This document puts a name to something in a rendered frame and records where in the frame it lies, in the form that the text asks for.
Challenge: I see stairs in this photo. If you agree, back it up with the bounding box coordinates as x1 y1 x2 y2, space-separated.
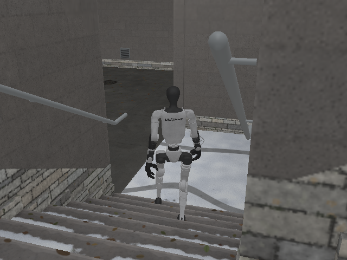
0 193 243 260

